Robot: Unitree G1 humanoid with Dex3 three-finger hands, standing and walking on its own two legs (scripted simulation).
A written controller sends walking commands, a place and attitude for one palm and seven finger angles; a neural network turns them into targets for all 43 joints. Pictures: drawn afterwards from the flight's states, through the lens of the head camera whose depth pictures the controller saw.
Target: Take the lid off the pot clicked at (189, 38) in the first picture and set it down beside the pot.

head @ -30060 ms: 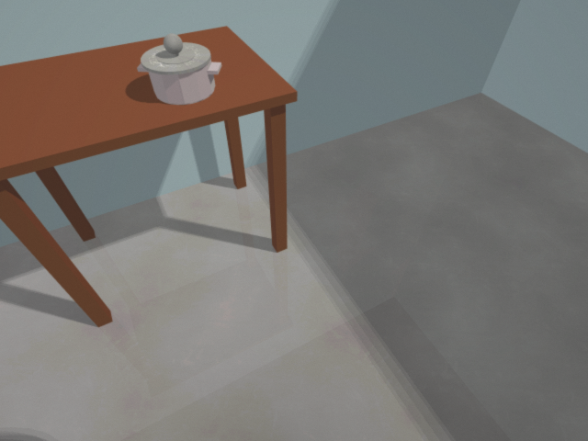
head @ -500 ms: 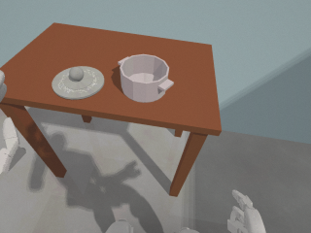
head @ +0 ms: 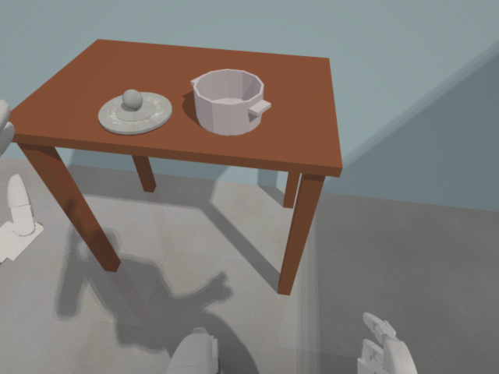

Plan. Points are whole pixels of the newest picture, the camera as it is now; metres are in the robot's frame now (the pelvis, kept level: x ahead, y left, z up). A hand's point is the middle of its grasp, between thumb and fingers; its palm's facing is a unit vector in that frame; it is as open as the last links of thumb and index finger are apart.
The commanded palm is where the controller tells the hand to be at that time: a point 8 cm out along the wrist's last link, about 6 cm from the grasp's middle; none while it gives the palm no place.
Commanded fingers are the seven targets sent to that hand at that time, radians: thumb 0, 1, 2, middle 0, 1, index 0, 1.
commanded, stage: stop stepping back and stand still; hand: left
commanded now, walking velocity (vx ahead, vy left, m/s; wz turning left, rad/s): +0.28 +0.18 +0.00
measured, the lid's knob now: (132, 99) +0.70 +0.32 +0.07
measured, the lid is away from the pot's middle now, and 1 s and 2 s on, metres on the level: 0.24 0.24 0.24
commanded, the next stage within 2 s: let the arm hang, fingers relaxed in 1.68 s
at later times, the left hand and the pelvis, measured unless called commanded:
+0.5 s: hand out of the picture +0.11 +0.23 +0.24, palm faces +0.33 -0.84 -0.42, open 7.4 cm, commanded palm +0.07 +0.28 +0.24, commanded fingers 0.00 0.90 0.90 -0.20 -0.30 -0.20 -0.30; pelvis -0.08 +0.01 +0.04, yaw -4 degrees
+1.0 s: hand out of the picture +0.09 +0.22 -0.07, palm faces +0.11 -0.95 -0.30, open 7.4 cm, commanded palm none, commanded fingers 0.00 0.90 0.90 -0.20 -0.30 -0.20 -0.30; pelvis -0.04 +0.01 +0.04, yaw +3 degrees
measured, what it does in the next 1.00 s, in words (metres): steps on the spot: left foot, then right foot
